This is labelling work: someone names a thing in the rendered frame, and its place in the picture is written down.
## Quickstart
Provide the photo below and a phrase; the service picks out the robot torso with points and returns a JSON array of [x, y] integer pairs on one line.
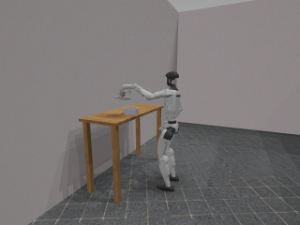
[[172, 108]]

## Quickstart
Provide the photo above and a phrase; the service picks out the robot right hand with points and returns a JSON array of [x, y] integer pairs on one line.
[[164, 125]]

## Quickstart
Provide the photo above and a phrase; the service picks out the robot left forearm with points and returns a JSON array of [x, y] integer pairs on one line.
[[140, 90]]

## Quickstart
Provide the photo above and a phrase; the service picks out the right robot upper arm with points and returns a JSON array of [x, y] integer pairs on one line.
[[181, 105]]

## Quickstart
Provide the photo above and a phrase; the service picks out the pot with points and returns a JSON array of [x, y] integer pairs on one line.
[[130, 110]]

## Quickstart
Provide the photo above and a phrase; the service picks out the left robot upper arm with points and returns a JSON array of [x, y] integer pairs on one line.
[[166, 93]]

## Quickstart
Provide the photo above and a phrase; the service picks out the table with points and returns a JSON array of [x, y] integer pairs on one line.
[[115, 118]]

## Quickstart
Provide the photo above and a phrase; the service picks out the right robot foot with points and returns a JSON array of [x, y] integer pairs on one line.
[[175, 178]]

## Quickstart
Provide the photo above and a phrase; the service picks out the robot left hand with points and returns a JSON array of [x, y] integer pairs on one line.
[[125, 86]]

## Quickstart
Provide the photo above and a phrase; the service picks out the lid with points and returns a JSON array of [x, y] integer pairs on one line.
[[124, 98]]

